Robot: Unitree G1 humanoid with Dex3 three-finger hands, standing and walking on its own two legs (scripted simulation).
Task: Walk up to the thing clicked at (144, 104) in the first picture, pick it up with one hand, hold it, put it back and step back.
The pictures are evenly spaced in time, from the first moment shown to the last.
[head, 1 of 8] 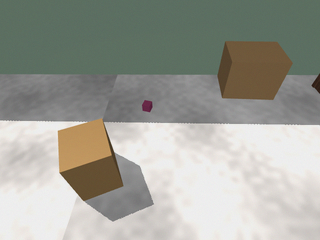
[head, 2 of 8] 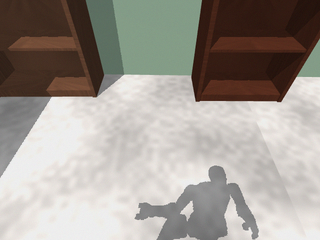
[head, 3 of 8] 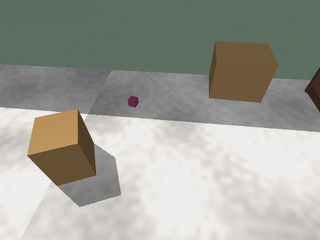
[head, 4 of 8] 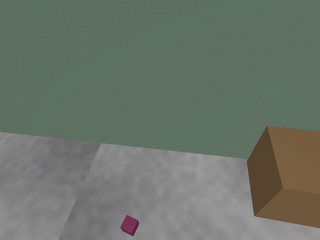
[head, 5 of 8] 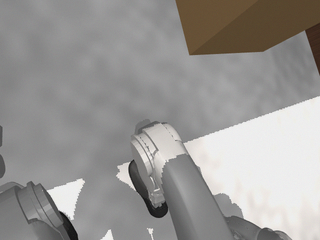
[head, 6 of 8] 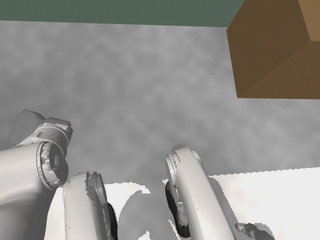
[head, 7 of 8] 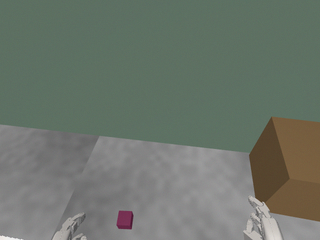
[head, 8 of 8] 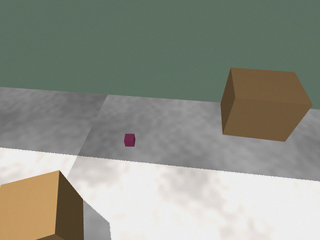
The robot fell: no
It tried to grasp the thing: yes
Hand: left
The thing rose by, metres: 0.64
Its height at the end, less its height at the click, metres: +0.00
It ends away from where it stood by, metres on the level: 0.02
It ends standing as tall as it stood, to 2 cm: yes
